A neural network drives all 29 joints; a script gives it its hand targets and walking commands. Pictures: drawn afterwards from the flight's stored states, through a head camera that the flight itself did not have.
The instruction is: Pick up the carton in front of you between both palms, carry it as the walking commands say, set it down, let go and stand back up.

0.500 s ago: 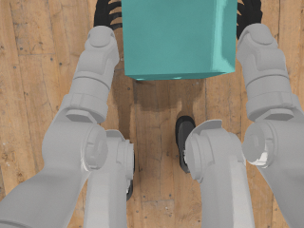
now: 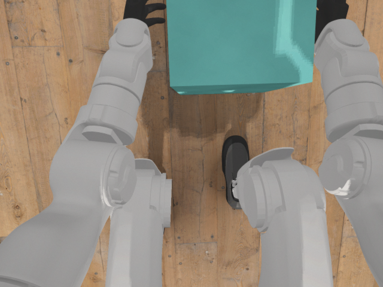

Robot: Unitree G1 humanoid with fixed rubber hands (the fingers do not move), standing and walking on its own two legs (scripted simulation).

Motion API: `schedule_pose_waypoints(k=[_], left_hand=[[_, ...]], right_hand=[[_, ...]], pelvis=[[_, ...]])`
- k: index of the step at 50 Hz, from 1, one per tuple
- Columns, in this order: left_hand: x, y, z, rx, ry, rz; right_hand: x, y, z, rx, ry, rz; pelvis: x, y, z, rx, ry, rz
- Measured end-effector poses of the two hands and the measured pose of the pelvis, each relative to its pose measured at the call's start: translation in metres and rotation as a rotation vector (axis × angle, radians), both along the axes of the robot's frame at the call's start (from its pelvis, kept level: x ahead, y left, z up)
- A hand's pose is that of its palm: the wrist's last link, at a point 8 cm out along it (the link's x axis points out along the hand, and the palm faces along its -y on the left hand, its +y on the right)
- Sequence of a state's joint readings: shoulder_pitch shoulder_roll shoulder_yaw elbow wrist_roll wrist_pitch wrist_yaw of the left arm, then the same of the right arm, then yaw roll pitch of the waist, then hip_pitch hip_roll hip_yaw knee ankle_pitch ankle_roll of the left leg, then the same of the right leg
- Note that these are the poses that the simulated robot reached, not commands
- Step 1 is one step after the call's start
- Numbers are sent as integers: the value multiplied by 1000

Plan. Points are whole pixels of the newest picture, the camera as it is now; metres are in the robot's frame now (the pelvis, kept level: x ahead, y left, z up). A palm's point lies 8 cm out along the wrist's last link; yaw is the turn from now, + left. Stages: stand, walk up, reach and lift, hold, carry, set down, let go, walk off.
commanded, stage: set down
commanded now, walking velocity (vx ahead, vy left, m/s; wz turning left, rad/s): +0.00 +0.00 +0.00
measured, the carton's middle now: (228, 37) +0.52 -0.12 -0.24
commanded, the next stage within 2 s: let go in 1.78 s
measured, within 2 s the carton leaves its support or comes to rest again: rests again in 0.10 s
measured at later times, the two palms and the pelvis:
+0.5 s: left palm (132, 25) +0.54 +0.05 -0.19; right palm (327, 35) +0.49 -0.28 -0.18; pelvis -0.01 -0.01 +0.00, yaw -1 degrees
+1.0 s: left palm out of the picture +0.57 +0.07 -0.09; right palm (379, 13) +0.49 -0.30 -0.10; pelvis +0.00 -0.01 +0.04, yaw -1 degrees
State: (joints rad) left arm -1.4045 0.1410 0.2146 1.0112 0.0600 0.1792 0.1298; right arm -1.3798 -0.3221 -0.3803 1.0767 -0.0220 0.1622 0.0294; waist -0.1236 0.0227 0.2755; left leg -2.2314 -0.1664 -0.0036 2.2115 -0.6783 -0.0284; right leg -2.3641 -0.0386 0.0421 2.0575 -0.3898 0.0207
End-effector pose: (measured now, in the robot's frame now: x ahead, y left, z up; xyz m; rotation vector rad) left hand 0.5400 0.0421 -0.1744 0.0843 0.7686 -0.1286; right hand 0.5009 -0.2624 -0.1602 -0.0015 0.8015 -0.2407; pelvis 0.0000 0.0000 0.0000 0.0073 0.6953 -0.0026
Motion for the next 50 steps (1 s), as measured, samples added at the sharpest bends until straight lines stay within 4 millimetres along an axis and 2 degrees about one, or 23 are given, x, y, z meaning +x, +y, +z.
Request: schedule_pose_waypoints(k=[22,24,30,34,38,41,45,50], left_hand=[[1,-1,-7,-21,-35,-69],[0,6,-12,5,-33,-58],[3,45,-23,65,-24,3],[10,54,-19,65,-39,2],[18,45,-7,44,-79,3],[22,38,8,40,-119,10],[25,33,39,53,-160,19],[26,32,82,69,-142,38]], right_hand=[[-8,-8,-14,15,-1,-2],[-11,-10,-19,7,2,-34],[-21,-20,-36,-20,26,-100],[-17,-26,-36,-30,-6,-109],[-10,-30,-26,-32,-55,-111],[-6,-31,-11,-31,-100,-110],[-3,-31,21,-27,-155,-104],[-8,-33,62,-19,-155,-110]], pelvis=[[-7,-6,-4,1,-66,-16],[-8,-6,-4,-1,-75,-18],[-7,-6,-1,-5,-83,-13],[-4,-7,-1,-5,-63,-1],[-2,-8,-1,-5,-43,2],[-1,-8,0,-4,-35,-7],[-1,-7,10,2,-31,-22],[0,-6,35,15,-3,-31]])
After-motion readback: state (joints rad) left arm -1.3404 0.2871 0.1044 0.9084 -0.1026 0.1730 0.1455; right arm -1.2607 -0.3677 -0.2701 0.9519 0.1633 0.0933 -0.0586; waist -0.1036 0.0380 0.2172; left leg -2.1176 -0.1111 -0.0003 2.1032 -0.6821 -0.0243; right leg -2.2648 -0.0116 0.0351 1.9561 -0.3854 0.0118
